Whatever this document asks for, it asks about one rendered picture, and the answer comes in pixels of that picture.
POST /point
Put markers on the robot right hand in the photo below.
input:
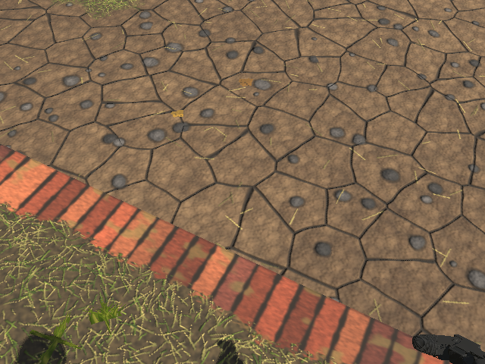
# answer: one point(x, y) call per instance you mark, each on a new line
point(457, 349)

